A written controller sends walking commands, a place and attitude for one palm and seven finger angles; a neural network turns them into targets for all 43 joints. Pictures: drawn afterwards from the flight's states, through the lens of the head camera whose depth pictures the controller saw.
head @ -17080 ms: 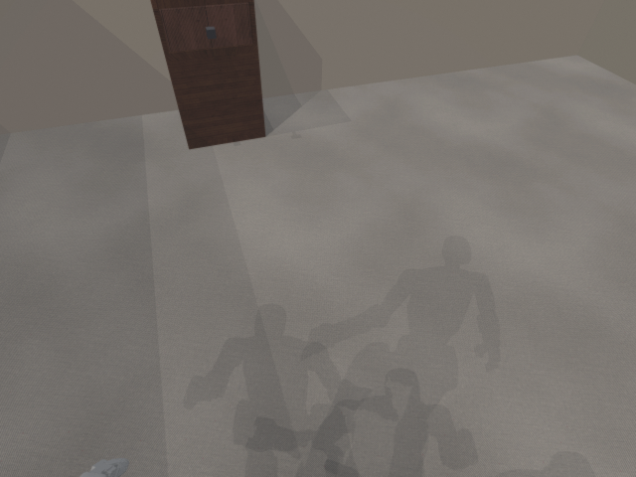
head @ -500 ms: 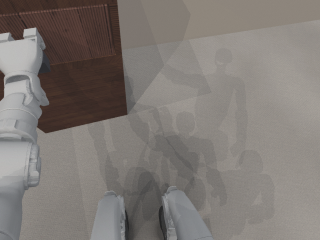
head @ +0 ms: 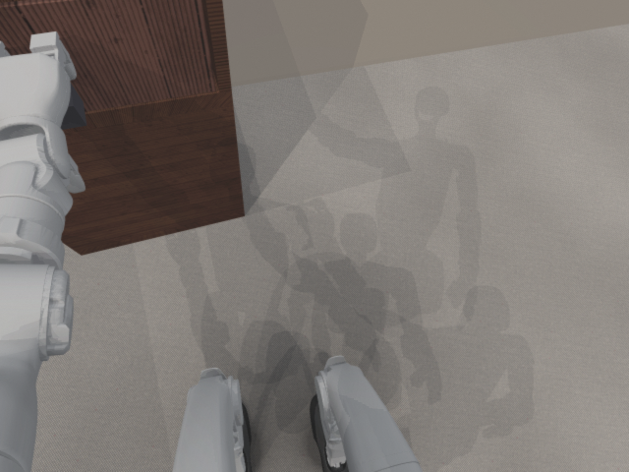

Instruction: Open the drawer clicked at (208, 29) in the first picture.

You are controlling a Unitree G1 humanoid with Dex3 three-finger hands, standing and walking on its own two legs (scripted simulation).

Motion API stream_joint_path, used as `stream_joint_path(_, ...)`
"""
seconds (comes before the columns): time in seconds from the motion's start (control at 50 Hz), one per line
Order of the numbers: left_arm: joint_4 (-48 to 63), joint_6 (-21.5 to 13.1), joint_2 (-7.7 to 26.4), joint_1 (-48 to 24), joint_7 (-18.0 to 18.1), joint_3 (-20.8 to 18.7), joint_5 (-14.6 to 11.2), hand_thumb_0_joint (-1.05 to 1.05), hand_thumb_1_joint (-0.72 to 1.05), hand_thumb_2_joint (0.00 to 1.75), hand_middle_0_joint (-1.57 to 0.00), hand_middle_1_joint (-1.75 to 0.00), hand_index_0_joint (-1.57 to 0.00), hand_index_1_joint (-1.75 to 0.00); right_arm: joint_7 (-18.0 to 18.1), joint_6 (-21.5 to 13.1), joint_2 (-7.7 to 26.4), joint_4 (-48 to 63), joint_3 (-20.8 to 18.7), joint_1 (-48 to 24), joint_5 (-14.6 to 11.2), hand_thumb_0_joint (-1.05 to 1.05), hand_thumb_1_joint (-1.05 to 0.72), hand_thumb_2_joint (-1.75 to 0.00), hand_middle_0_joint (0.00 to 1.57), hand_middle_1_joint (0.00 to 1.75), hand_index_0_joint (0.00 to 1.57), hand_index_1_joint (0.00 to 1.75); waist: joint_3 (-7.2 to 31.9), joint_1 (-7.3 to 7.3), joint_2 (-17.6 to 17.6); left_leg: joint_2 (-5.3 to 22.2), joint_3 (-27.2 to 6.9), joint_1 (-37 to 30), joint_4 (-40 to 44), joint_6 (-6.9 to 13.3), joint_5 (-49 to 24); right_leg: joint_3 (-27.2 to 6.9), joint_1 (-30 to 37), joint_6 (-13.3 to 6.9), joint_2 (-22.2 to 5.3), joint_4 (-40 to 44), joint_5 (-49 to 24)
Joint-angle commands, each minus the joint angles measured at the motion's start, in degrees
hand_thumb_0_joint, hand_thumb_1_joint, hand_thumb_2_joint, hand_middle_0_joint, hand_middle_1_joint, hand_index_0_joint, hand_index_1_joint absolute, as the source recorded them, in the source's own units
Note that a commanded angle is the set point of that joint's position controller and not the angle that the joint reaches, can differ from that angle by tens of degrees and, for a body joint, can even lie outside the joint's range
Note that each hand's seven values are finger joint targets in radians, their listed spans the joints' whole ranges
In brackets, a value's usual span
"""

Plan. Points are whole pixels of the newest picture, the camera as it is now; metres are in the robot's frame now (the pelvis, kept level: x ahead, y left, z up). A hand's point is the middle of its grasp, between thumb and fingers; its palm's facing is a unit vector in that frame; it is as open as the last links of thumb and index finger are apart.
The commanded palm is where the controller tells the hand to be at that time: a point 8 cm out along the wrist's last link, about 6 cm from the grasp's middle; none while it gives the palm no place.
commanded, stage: close the thumb around the handle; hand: left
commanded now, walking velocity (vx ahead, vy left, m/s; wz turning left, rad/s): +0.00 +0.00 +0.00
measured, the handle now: (60, 93) +0.60 +0.26 +0.00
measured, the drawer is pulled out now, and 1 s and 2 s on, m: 0.00 0.00 0.06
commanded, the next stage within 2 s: pull the drawer open in 0.68 s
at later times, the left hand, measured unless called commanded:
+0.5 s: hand (55, 125) +0.55 +0.26 +0.00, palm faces -0.02 -0.02 -1.00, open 9.2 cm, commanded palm +0.54 +0.24 +0.03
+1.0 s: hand (65, 140) +0.54 +0.25 -0.02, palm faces -0.01 -0.03 -1.00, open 7.6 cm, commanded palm +0.52 +0.23 +0.03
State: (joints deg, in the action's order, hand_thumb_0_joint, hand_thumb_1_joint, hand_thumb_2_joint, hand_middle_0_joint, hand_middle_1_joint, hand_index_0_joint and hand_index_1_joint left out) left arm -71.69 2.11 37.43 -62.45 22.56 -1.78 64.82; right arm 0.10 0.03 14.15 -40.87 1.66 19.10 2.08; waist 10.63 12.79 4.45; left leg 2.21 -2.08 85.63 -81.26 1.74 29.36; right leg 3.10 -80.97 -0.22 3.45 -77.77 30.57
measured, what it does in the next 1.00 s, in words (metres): stands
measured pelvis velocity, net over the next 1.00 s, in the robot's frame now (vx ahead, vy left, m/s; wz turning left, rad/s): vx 0.02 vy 0.00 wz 0.00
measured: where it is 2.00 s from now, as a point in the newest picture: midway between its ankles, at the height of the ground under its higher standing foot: (285, 459)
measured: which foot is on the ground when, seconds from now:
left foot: down 0.00-1.00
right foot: down 0.00-1.00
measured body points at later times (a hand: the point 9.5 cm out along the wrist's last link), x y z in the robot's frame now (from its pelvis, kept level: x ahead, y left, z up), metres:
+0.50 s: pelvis +0.01 +0.00 +0.01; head +0.19 +0.03 +0.41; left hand +0.55 +0.26 +0.05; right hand +0.01 -0.27 -0.11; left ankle +0.06 +0.10 -0.58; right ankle +0.04 -0.12 -0.58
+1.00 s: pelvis +0.02 +0.00 +0.01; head +0.20 +0.02 +0.42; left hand +0.54 +0.25 +0.03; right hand +0.02 -0.27 -0.11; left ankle +0.06 +0.10 -0.58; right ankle +0.04 -0.12 -0.58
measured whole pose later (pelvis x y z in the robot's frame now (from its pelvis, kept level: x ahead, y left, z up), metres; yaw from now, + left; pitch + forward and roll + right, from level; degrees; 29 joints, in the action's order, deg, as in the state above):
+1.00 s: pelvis +0.02 +0.00 +0.01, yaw +0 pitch +34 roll -5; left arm -68.8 2.3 33.4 -55.3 28.6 -3.8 64.4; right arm -1.4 -0.2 13.6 -43.0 0.0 17.0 3.0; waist 10.3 11.6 3.9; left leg 2.5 -2.2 82.4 -78.6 1.2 30.0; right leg 3.0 -77.9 -0.7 3.8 -75.0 31.0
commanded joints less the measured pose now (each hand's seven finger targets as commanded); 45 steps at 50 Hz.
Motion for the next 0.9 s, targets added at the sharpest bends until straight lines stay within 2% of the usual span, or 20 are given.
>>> stream_joint_path(0.0,7.47,-0.06,14.03,-16.89,0.22,-2.61,0.18,0.0,-0.39,0.35,-0.31,-1.21,-0.31,-1.21,0.53,-0.63,11.53,1.18,-4.05,11.61,0.18,0.0,-0.9,-0.9,0.2,0.3,0.2,0.3,29.0,-0.16,6.0,-0.57,-1.79,-26.34,9.09,1.35,-11.77,0.22,11.6,-1.36,0.76,10.26,-9.66)
stream_joint_path(0.1,8.27,-0.51,14.38,-16.12,1.1,-3.15,0.16,0.0,-0.11,0.47,-0.33,-1.24,-0.33,-1.24,0.49,-0.53,11.57,1.16,-4.2,11.75,0.11,0.0,-0.9,-0.9,0.2,0.3,0.2,0.3,29.02,-0.62,6.0,-0.58,-1.72,-26.4,9.2,1.22,-12.18,0.12,11.91,-1.38,0.79,10.34,-9.95)
stream_joint_path(0.16,8.34,-0.16,13.55,-17.87,1.96,-2.21,0.45,0.0,0.06,0.54,-0.34,-1.26,-0.34,-1.26,0.43,-0.58,11.63,0.78,-4.32,11.98,0.08,0.0,-0.9,-0.9,0.2,0.3,0.2,0.3,28.6,0.17,6.21,-0.47,-1.95,-26.74,9.34,1.18,-11.49,0.34,10.73,-1.27,0.79,10.47,-9.27)
stream_joint_path(0.2,7.75,0.34,14.07,-17.42,2.31,-2.83,0.41,0.0,0.17,0.59,-0.35,-1.27,-0.35,-1.27,0.3,-0.43,11.87,0.72,-4.31,11.87,0.09,0.0,-0.9,-0.9,0.2,0.3,0.2,0.3,29.09,-0.3,6.5,-0.44,-2.35,-27.82,9.74,0.9,-12.16,0.53,10.52,-1.44,0.71,10.2,-9.38)
stream_joint_path(0.26,7.39,1.16,12.23,-19.52,2.73,-1.02,0.76,0.0,0.34,0.66,-0.36,-1.29,-0.36,-1.29,0.25,-0.48,11.75,0.46,-4.39,12.27,0.1,0.0,-0.9,-0.9,0.2,0.3,0.2,0.3,28.42,0.76,7.31,-0.4,-2.6,-28.5,9.83,0.81,-12.59,0.78,9.55,-1.38,0.75,10.36,-9.55)
stream_joint_path(0.3,7.26,1.58,12.3,-18.04,2.66,-1.96,0.2,0.0,0.45,0.71,-0.37,-1.3,-0.37,-1.3,0.09,-0.45,11.74,0.47,-4.55,12.22,0.18,0.0,-0.9,-0.9,0.2,0.3,0.2,0.3,30.19,0.33,6.09,-0.43,-2.29,-29.26,9.56,0.98,-14.07,0.6,11.21,-1.3,0.78,10.57,-10.93)
stream_joint_path(0.32,7.38,1.72,13.84,-17.87,2.49,-2.71,0.12,0.0,0.51,0.73,-0.37,-1.31,-0.37,-1.31,0.2,-0.34,11.82,0.55,-4.33,12.11,0.19,0.0,-0.9,-0.9,0.2,0.3,0.2,0.3,30.47,-0.02,6.64,-0.48,-1.91,-28.84,9.47,1.04,-14.51,0.42,12.26,-1.22,0.71,10.64,-11.68)
stream_joint_path(0.36,6.81,2.11,13.01,-16.92,1.9,-2.04,0.04,0.0,0.62,0.78,-0.38,-1.32,-0.38,-1.32,0.23,-0.28,11.54,0.72,-4.26,12.02,0.09,0.0,-0.9,-0.9,0.2,0.3,0.2,0.3,29.83,0.11,5.67,-0.64,-1.53,-28.02,9.44,1.23,-14.65,0.26,13.5,-1.16,0.82,10.98,-12.43)
stream_joint_path(0.38,7.62,1.98,12.66,-17.27,1.67,-1.66,-0.15,0.0,0.68,0.8,-0.38,-1.33,-0.38,-1.33,0.23,-0.37,11.48,0.74,-4.27,12.03,0.03,0.0,-0.9,-0.9,0.2,0.3,0.2,0.3,29.91,0.26,5.69,-0.66,-1.32,-27.73,9.42,1.33,-14.48,0.09,14.18,-1.03,0.76,11.26,-12.72)
stream_joint_path(0.42,7.95,1.58,15.03,-15.81,1.31,-3.38,0.14,0.0,0.79,0.85,-0.39,-1.34,-0.39,-1.34,0.33,-0.12,11.61,0.89,-4.1,11.86,0.04,0.0,-0.9,-0.9,0.2,0.3,0.2,0.3,31.0,-0.82,5.99,-0.75,-1.14,-28.04,9.4,1.22,-15.8,-0.15,15.45,-1.12,0.71,10.86,-14.22)
stream_joint_path(0.46,10.17,0.75,14.68,-16.3,1.44,-3.42,-0.29,0.0,0.9,0.9,-0.4,-1.35,-0.4,-1.35,0.35,-0.26,11.4,1.08,-4.28,11.55,0.09,0.0,-0.9,-0.9,0.2,0.3,0.2,0.3,31.17,-0.88,6.8,-0.8,-0.84,-28.2,9.36,1.3,-15.57,-0.36,15.87,-1.02,0.66,11.31,-14.36)
stream_joint_path(0.52,11.42,-0.62,15.76,-15.72,2.45,-4.63,0.16,0.0,0.9,0.9,-0.4,-1.35,-0.4,-1.35,0.41,-0.19,11.34,0.94,-4.29,11.24,0.26,0.0,-0.9,-0.9,0.2,0.3,0.2,0.3,31.02,-1.56,7.7,-0.75,-1.15,-29.09,9.57,1.07,-16.73,-0.23,15.42,-1.23,0.7,10.86,-14.76)
stream_joint_path(0.56,13.51,-1.92,13.86,-16.71,3.64,-4.12,0.52,0.0,0.9,0.9,-0.4,-1.35,-0.4,-1.35,0.27,-0.5,11.11,0.72,-4.78,11.09,0.56,0.0,-0.9,-0.9,0.2,0.3,0.2,0.3,31.97,-1.44,8.93,-0.5,-1.75,-31.49,9.55,0.84,-17.77,0.09,13.62,-1.39,0.74,10.82,-14.2)
stream_joint_path(0.6,15.74,-3.27,15.35,-16.47,5.12,-6.36,0.42,0.0,0.9,0.9,-0.4,-1.35,-0.4,-1.35,0.07,-0.58,11.24,0.41,-5.14,10.71,0.86,0.0,-0.9,-0.9,0.2,0.3,0.2,0.3,34.48,-2.11,8.77,-0.3,-2.16,-33.13,9.11,0.7,-19.48,-0.01,13.64,-1.5,0.81,10.22,-14.92)
stream_joint_path(0.64,15.72,-3.9,13.01,-19.09,6.63,-4.65,0.98,0.0,0.9,0.9,-0.4,-1.35,-0.4,-1.35,0.16,-0.91,11.01,-0.18,-5.48,10.74,0.98,0.0,-0.9,-0.9,0.2,0.3,0.2,0.3,32.89,-0.45,8.58,-0.15,-2.52,-32.93,8.99,0.68,-18.51,0.19,11.66,-1.4,0.82,10.53,-13.79)
stream_joint_path(0.66,16.59,-4.15,13.55,-20.48,7.51,-4.97,1.38,0.0,0.9,0.9,-0.4,-1.35,-0.4,-1.35,0.02,-1.18,11.04,-0.59,-5.57,10.7,1.16,0.0,-0.9,-0.9,0.2,0.3,0.2,0.3,33.5,-0.7,9.88,-0.24,-2.46,-32.99,8.85,0.56,-18.12,0.19,11.43,-1.46,0.74,10.25,-13.34)
stream_joint_path(0.76,13.19,-1.49,14.14,-21.07,9.9,-5.25,2.18,0.0,0.9,0.9,-0.4,-1.35,-0.4,-1.35,-0.45,-1.28,11.46,-1.46,-5.6,10.92,1.46,0.0,-0.9,-0.9,0.2,0.3,0.2,0.3,33.9,-0.44,9.27,-0.34,-2.49,-32.88,8.81,0.45,-18.52,0.41,11.59,-1.53,0.89,10.23,-13.54)
stream_joint_path(0.78,12.42,-0.74,12.81,-20.33,10.0,-4.39,2.12,0.0,0.9,0.9,-0.4,-1.35,-0.4,-1.35,-0.59,-1.29,11.4,-1.49,-5.69,10.96,1.45,0.0,-0.9,-0.9,0.2,0.3,0.2,0.3,33.96,-0.29,9.3,-0.42,-2.42,-33.36,9.16,0.42,-18.78,0.5,11.96,-1.54,0.89,10.55,-13.82)
stream_joint_path(0.86,13.79,1.07,12.17,-17.22,9.14,-4.61,0.79,0.0,0.9,0.9,-0.4,-1.35,-0.4,-1.35,-0.93,-0.99,11.24,-1.26,-5.74,10.76,1.31,0.0,-0.9,-0.9,0.2,0.3,0.2,0.3,37.34,-1.75,10.17,-0.52,-1.88,-36.36,9.92,0.34,-21.81,0.33,15.56,-1.47,1.01,11.24,-16.98)
stream_joint_path(0.88,12.85,1.56,11.44,-15.83,8.67,-4.07,0.28,0.0,0.9,0.9,-0.4,-1.35,-0.4,-1.35,-1.0,-0.88,11.13,-1.26,-5.64,10.61,1.14,0.0,-0.9,-0.9,0.2,0.3,0.2,0.3,36.25,-1.81,9.57,-0.68,-1.61,-35.79,10.28,0.41,-21.07,0.27,16.43,-1.4,1.0,11.8,-16.97)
